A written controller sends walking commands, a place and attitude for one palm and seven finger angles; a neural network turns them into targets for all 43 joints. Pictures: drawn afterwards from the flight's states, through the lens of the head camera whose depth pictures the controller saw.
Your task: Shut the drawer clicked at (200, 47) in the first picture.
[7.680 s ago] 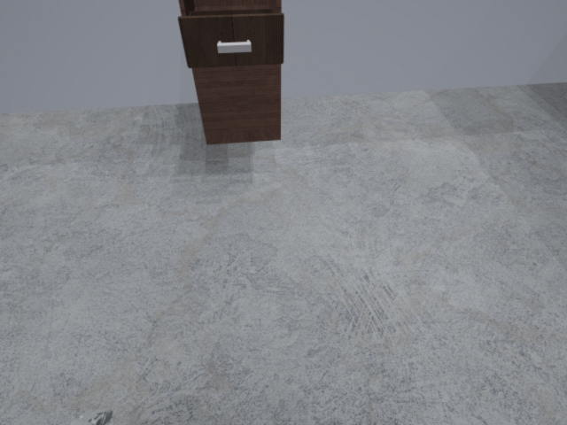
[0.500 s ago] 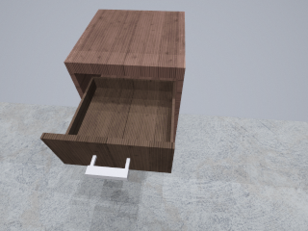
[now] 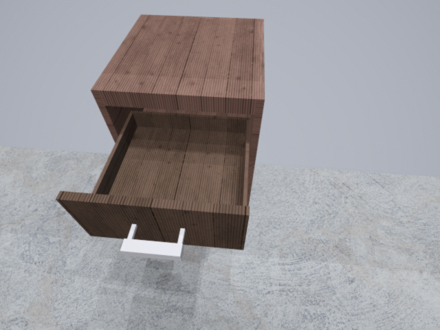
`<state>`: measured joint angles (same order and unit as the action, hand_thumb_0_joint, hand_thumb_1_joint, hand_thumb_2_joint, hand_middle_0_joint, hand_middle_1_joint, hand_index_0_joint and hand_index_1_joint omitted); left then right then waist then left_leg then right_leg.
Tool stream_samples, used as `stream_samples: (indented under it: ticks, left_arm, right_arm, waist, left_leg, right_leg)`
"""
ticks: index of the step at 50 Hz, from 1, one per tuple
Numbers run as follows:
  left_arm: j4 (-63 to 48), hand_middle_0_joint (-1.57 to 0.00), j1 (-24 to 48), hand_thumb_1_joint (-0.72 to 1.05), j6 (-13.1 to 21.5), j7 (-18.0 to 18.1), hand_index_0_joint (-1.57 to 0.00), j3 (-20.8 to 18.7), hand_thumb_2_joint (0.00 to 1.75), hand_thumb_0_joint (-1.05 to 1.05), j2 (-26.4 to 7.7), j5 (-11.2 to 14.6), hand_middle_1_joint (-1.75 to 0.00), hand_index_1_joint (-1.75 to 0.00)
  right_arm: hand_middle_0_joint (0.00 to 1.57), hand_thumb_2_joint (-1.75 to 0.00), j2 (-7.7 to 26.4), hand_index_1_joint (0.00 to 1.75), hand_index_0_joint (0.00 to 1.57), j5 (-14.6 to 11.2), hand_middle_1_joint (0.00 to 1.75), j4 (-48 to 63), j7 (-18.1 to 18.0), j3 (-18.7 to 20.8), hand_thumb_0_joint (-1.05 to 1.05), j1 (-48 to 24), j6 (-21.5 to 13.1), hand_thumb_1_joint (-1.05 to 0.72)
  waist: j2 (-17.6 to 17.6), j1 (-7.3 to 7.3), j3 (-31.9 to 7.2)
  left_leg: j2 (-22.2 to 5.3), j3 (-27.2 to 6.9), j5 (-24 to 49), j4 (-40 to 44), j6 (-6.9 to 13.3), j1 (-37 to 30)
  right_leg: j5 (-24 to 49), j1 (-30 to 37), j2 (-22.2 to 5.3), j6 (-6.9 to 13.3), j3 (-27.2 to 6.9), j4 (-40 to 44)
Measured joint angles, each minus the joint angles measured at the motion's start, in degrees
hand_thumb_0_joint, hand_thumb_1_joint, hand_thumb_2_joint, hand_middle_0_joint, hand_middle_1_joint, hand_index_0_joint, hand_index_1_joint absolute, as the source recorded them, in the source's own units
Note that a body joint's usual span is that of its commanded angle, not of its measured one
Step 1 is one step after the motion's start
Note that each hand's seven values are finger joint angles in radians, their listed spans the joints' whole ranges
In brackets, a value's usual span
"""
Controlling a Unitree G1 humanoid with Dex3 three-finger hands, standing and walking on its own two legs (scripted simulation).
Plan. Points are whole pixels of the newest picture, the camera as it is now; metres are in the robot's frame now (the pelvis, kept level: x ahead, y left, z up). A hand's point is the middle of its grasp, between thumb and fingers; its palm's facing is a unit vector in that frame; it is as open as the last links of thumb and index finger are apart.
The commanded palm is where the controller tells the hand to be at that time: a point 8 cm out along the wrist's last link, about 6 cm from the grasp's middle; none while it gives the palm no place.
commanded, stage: look again from close up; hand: left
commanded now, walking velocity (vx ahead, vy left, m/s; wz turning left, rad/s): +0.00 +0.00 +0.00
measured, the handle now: (155, 239) +0.30 +0.16 -0.08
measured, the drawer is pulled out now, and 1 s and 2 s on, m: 0.29 0.29 0.29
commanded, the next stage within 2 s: raise the hand and make a fist in 0.16 s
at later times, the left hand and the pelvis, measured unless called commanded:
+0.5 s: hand (126, 297) +0.17 +0.17 -0.01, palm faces +0.12 -0.99 -0.01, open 6.9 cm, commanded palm +0.09 +0.22 -0.05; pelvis -0.03 +0.00 -0.02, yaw +1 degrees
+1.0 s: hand out of the picture +0.13 +0.15 -0.03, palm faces -0.09 -1.00 -0.02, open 4.3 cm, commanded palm +0.09 +0.21 -0.02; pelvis -0.07 +0.01 -0.08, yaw +2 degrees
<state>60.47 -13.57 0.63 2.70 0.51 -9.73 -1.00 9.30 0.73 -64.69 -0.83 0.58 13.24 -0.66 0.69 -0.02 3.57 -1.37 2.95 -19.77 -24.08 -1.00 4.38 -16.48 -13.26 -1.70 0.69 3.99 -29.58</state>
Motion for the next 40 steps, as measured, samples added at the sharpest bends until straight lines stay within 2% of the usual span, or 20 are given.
stream_samples:
  ticks: [14, 15, 16, 17, 19, 21, 24, 27, 29, 30, 32, 36, 40]
  left_arm:
    - [1.27, -0.2, -1.74, 0.91, 0.58, 0.23, -0.2, 0.04, 0.9, 0.01, 0.55, -0.09, -0.3, -0.3]
    - [-7.02, -0.2, -4.36, 0.91, -2.4, 0.13, -0.2, -0.64, 0.9, 0.01, 0.6, 2.37, -0.3, -0.3]
    - [-17.08, -0.2, -7.69, 0.92, -2.57, 0.34, -0.2, -1.33, 0.89, 0.02, 0.51, 3.86, -0.3, -0.3]
    - [-25.9, -0.21, -10.47, 0.92, -1.33, 1.25, -0.21, -1.26, 0.89, 0.02, 0.34, 5.19, -0.3, -0.3]
    - [-38.61, -0.22, -12.66, 0.93, 1.43, 2.07, -0.22, -1.32, 0.89, 0.02, 0.48, 7.45, -0.32, -0.32]
    - [-45.84, -0.23, -11.44, 0.93, 6.17, 0.35, -0.23, -2.57, 0.9, 0.02, 1.05, 8.96, -0.34, -0.34]
    - [-50.47, -0.27, -9.04, 0.92, 16.63, -5.65, -0.27, -4.74, 0.9, 0.02, 1.94, 11.2, -0.38, -0.38]
    - [-51.82, -0.31, -8.95, 0.92, 28.39, -14.24, -0.31, -5.13, 0.9, 0.01, 2.54, 12.69, -0.43, -0.43]
    - [-52.01, -0.35, -9.74, 0.92, 32.89, -18.97, -0.35, -4.53, 0.9, 0.01, 2.38, 12.74, -0.47, -0.47]
    - [-52.31, -0.37, -10.39, 0.91, 33.28, -20.51, -0.37, -4.13, 0.9, 0.01, 2.12, 12.9, -0.49, -0.49]
    - [-53.13, -0.41, -11.9, 0.91, 31.64, -21.71, -0.41, -3.52, 0.9, 0.01, 1.54, 13.2, -0.53, -0.53]
    - [-57.51, -0.49, -15.02, 0.9, 27.15, -18.13, -0.49, -3.57, 0.9, 0.01, 0.21, 12.76, -0.61, -0.61]
    - [-63.92, -0.57, -15.72, 0.9, 26.68, -15.37, -0.57, -3.2, 0.9, 0.02, -0.78, 12.2, -0.7, -0.7]
  right_arm:
    - [0.2, -0.9, -0.45, 0.3, 0.2, -0.27, 0.3, -0.54, -0.15, -0.04, 0.01, 0.77, 0.0, -0.92]
    - [0.2, -0.9, -0.1, 0.3, 0.2, -1.0, 0.3, 1.76, -0.54, -0.33, 0.01, 1.77, -0.6, -0.92]
    - [0.2, -0.9, 0.32, 0.3, 0.2, -1.34, 0.3, 4.37, -1.39, -0.42, 0.01, 3.38, -3.09, -0.92]
    - [0.2, -0.9, 0.75, 0.3, 0.2, -1.75, 0.3, 6.52, -2.16, -0.22, 0.01, 4.69, -6.07, -0.92]
    - [0.2, -0.9, 2.04, 0.3, 0.2, -2.14, 0.3, 10.24, -2.62, 0.31, 0.02, 5.51, -10.88, -0.92]
    - [0.2, -0.9, 3.41, 0.3, 0.2, -1.54, 0.3, 14.35, -2.27, 1.09, 0.02, 4.48, -13.73, -0.92]
    - [0.2, -0.9, 4.74, 0.3, 0.2, -1.08, 0.3, 20.93, -0.79, 2.21, 0.02, 1.25, -15.88, -0.92]
    - [0.2, -0.9, 5.56, 0.3, 0.2, -1.23, 0.3, 27.32, 1.19, 3.2, 0.01, -2.42, -16.89, -0.91]
    - [0.2, -0.9, 6.32, 0.3, 0.2, -1.75, 0.3, 31.44, 2.06, 3.75, 0.01, -4.44, -16.78, -0.91]
    - [0.2, -0.9, 6.64, 0.3, 0.2, -2.1, 0.3, 33.3, 2.13, 3.9, 0.01, -5.22, -16.46, -0.91]
    - [0.2, -0.9, 7.14, 0.3, 0.2, -2.76, 0.3, 36.53, 1.73, 3.96, 0.01, -6.16, -15.64, -0.91]
    - [0.2, -0.9, 6.83, 0.3, 0.2, -2.94, 0.3, 40.23, 0.56, 3.05, 0.01, -6.06, -14.81, -0.91]
    - [0.2, -0.9, 5.07, 0.3, 0.2, -2.34, 0.3, 39.77, 0.15, 0.27, 0.01, -4.28, -14.84, -0.91]
  waist:
    - [0.03, -0.24, -0.63]
    - [0.16, -0.47, -0.51]
    - [0.21, -0.99, -0.8]
    - [0.22, -1.05, -1.6]
    - [0.63, -0.01, -3.23]
    - [0.93, 1.04, -5.07]
    - [0.09, 1.42, -8.17]
    - [-1.48, 1.3, -10.58]
    - [-2.19, 0.78, -11.23]
    - [-2.63, 0.39, -11.37]
    - [-3.27, -0.49, -11.5]
    - [-2.86, -2.0, -11.11]
    - [-1.36, -2.45, -10.98]
  left_leg:
    - [-0.55, 0.04, 0.02, -1.46, -0.04, 1.07]
    - [-0.76, 0.14, -0.43, -2.59, 0.11, 1.76]
    - [-0.76, 0.31, -0.9, -2.52, 0.22, 1.86]
    - [-0.47, 0.24, -1.02, -2.68, 0.22, 2.37]
    - [0.26, -0.76, -1.06, -4.4, 0.34, 4.62]
    - [0.69, -1.5, -1.85, -8.11, 0.57, 8.95]
    - [0.73, -0.82, -4.03, -15.01, 0.6, 16.68]
    - [0.39, -0.03, -7.11, -23.5, 0.5, 25.0]
    - [0.2, -0.1, -8.36, -28.83, 0.57, 29.95]
    - [0.16, -0.11, -9.34, -31.46, 0.57, 32.16]
    - [0.17, -0.37, -11.38, -35.67, 0.5, 35.77]
    - [-0.11, -2.02, -13.2, -41.07, 0.37, 40.39]
    - [-0.39, -3.97, -13.99, -43.8, 0.25, 42.84]
  right_leg:
    - [0.75, 0.17, 0.46, -0.02, 0.25, 0.94]
    - [0.88, -0.25, 0.63, -0.06, 0.2, 0.68]
    - [0.8, -0.82, 0.63, -0.04, 0.02, 0.09]
    - [0.54, -1.47, 0.29, -0.08, 0.04, -0.57]
    - [-0.07, -3.04, -0.68, -0.35, 0.87, -2.04]
    - [-0.71, -6.62, -1.38, -0.52, 1.47, -4.73]
    - [-2.2, -14.58, -1.71, -0.34, 0.58, -11.14]
    - [-4.52, -23.24, -1.72, 0.01, -0.48, -19.16]
    - [-6.13, -28.23, -1.7, 0.01, -0.77, -24.32]
    - [-6.86, -30.39, -1.76, 0.13, -0.89, -26.65]
    - [-8.11, -33.83, -1.97, 0.29, -0.82, -30.37]
    - [-9.43, -37.24, -2.03, 0.59, 0.61, -34.22]
    - [-9.81, -38.24, -1.97, 0.76, 2.47, -35.25]
